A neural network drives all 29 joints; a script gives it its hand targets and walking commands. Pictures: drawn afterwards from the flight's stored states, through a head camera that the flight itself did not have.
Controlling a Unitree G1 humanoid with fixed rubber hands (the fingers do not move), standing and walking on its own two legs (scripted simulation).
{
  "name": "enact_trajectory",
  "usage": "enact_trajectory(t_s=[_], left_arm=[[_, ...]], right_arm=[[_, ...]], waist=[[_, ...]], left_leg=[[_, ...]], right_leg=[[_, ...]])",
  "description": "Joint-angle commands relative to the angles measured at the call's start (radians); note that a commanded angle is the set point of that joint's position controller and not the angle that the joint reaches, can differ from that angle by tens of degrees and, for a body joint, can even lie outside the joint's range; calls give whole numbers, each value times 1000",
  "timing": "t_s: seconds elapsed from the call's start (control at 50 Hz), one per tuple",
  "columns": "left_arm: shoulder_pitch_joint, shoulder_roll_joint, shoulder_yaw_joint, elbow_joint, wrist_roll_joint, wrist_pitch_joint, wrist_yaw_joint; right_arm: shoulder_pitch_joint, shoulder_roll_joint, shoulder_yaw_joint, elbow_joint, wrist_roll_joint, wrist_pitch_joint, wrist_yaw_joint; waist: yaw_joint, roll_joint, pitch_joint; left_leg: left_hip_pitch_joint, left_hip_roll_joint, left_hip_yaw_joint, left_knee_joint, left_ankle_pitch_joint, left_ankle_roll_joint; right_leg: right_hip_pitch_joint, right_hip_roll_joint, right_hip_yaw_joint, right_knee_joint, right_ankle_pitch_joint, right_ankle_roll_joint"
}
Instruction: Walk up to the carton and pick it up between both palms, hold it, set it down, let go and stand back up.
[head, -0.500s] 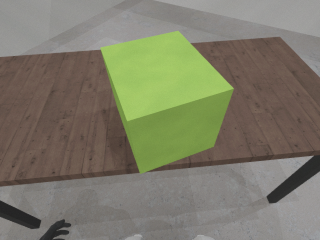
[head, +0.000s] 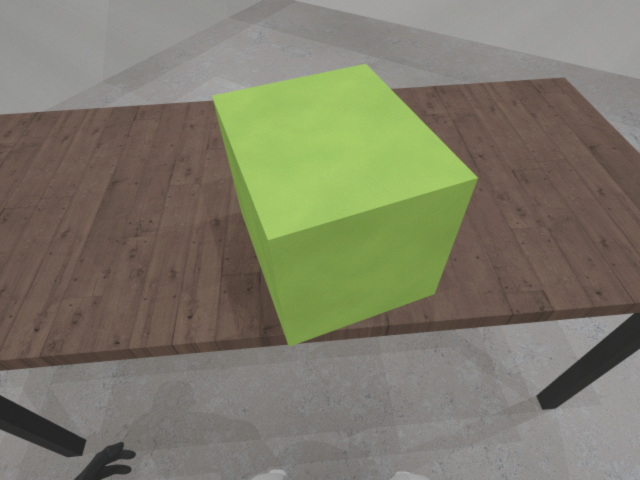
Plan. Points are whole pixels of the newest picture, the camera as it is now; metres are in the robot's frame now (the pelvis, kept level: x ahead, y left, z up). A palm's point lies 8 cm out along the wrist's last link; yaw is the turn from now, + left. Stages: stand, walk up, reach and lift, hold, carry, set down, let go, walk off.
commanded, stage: walk up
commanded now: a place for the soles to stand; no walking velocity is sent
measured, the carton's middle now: (328, 199) +0.50 +0.00 +0.07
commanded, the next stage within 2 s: none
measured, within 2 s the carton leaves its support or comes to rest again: neither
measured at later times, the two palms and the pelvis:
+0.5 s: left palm out of the picture +0.13 +0.30 -0.07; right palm out of the picture +0.08 -0.31 -0.09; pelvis +0.00 +0.00 +0.00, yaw +0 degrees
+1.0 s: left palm out of the picture +0.13 +0.30 -0.07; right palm out of the picture +0.08 -0.31 -0.09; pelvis +0.00 +0.00 +0.00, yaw +0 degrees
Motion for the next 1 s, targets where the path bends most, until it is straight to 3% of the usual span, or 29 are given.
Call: enact_trajectory(t_s=[0.0,0.04,0.08,0.12,0.16,0.2,0.22,0.24,0.28,0.32,0.36,0.4,0.44,0.48,0.5,0.52,0.56,0.6,0.64,0.68,0.7,0.74,0.78,0.82,0.84,0.86,0.92,0.96,0.98], left_arm=[[27,193,105,29,12,-56,14],[121,268,124,45,28,-72,19],[102,316,139,38,25,-67,21],[7,298,126,16,27,-62,22],[-65,254,116,-13,21,-50,19],[-109,183,102,-34,6,-35,15],[-118,185,101,-38,2,-29,20],[-111,205,102,-28,2,-28,21],[-57,200,101,1,5,-38,16],[23,198,105,29,14,-57,15],[139,284,129,52,29,-72,21],[99,325,140,40,27,-67,24],[7,300,127,13,29,-63,24],[-72,245,113,-16,18,-51,20],[-95,204,105,-25,11,-43,18],[-110,178,102,-37,1,-34,19],[-109,202,99,-25,0,-30,22],[-46,200,100,10,5,-41,17],[36,205,106,36,13,-62,16],[145,291,132,53,27,-75,21],[130,316,140,53,26,-71,22],[38,314,134,23,31,-67,25],[-48,275,120,4,27,-55,21],[-102,200,105,-20,11,-41,16],[-113,181,101,-34,3,-33,20],[-117,197,101,-28,1,-28,23],[-37,194,100,14,5,-45,17],[64,222,111,38,20,-65,19],[118,266,121,50,30,-75,21]], right_arm=[[-70,-288,-57,-45,-18,-18,-7],[-90,-204,-36,-64,3,-19,-6],[-73,-241,-46,-65,-3,-17,-15],[-20,-253,-54,-41,-8,-21,-4],[69,-262,-68,-9,-15,-36,3],[107,-326,-80,-7,-26,-40,-1],[105,-367,-85,-11,-28,-38,0],[77,-367,-84,-5,-22,-33,-4],[0,-339,-73,-23,-23,-24,-9],[-86,-285,-55,-47,-17,-17,-4],[-105,-199,-37,-67,1,-16,-6],[-94,-247,-48,-67,-10,-15,-13],[-22,-252,-55,-41,-12,-20,-1],[77,-264,-68,-7,-15,-37,1],[98,-284,-71,-3,-20,-42,0],[102,-341,-83,-9,-26,-41,-2],[76,-366,-84,-5,-21,-32,-5],[-6,-337,-73,-26,-24,-21,-9],[-98,-267,-51,-48,-13,-15,-3],[-98,-200,-37,-66,3,-15,-6],[-94,-230,-44,-73,-6,-12,-12],[-63,-254,-53,-54,-14,-14,-4],[44,-253,-64,-16,-17,-28,7],[109,-300,-78,-3,-23,-38,3],[112,-355,-85,-7,-28,-38,3],[103,-366,-86,-3,-24,-34,1],[-21,-327,-72,-23,-27,-18,-7],[-103,-259,-47,-57,-14,-11,1],[-115,-211,-38,-64,1,-13,1]], waist=[[80,83,-145],[129,-121,-202],[105,-165,-170],[45,-146,-137],[1,-63,-177],[-24,135,-203],[-28,159,-171],[-19,126,-154],[24,107,-127],[83,66,-142],[135,-136,-193],[104,-158,-160],[38,-132,-163],[0,-64,-205],[-9,70,-198],[-23,136,-203],[-11,105,-144],[29,106,-135],[90,60,-153],[136,-161,-212],[120,-170,-180],[66,-139,-149],[4,-114,-166],[-19,95,-193],[-33,167,-195],[-29,141,-166],[37,111,-123],[99,17,-164],[130,-92,-185]], left_leg=[[-42,163,-440,-304,311,178],[-266,3,-144,34,307,47],[-314,20,-13,89,-123,30],[-185,67,19,-23,-72,38],[64,59,-67,-149,220,73],[204,198,-479,-387,158,181],[234,274,-672,-469,173,255],[232,300,-701,-482,147,283],[137,259,-607,-436,163,266],[-85,154,-426,-293,267,172],[-285,-8,-110,66,263,43],[-322,28,-17,85,-163,30],[-167,67,21,-39,-62,38],[92,70,-92,-172,277,75],[162,121,-274,-285,287,118],[217,219,-532,-395,263,201],[231,299,-703,-467,194,295],[134,253,-585,-419,219,265],[-115,133,-390,-261,291,152],[-298,-7,-82,94,223,35],[-336,5,-30,92,-83,28],[-244,64,6,28,-133,35],[8,62,-3,-138,112,58],[187,143,-336,-343,171,129],[245,246,-608,-453,180,213],[251,300,-693,-484,169,271],[96,242,-568,-418,195,251],[-150,113,-375,-221,270,137],[-281,25,-183,-26,287,58]], right_leg=[[122,19,109,-266,115,-89],[354,-180,371,-450,139,-188],[346,-363,529,-524,312,-299],[232,-328,412,-452,385,-272],[47,-181,237,-302,282,-167],[-157,23,29,-19,78,-58],[-234,53,56,0,-115,-53],[-238,46,75,-5,-174,-56],[-128,34,73,-115,-100,-62],[142,13,128,-281,109,-94],[351,-212,413,-490,112,-201],[333,-373,542,-533,315,-301],[237,-317,395,-440,415,-268],[51,-149,190,-258,326,-147],[-68,-52,78,-103,231,-86],[-170,40,38,-7,68,-47],[-232,44,82,-7,-179,-55],[-106,38,69,-131,-85,-61],[183,-3,156,-308,121,-100],[379,-257,455,-510,158,-228],[366,-357,545,-551,229,-283],[262,-358,471,-500,350,-290],[87,-224,273,-376,272,-194],[-120,-27,57,-84,138,-73],[-218,50,41,0,-21,-45],[-249,48,69,-4,-161,-53],[-76,38,69,-160,-65,-65],[219,-23,199,-338,118,-111],[350,-145,338,-439,108,-163]])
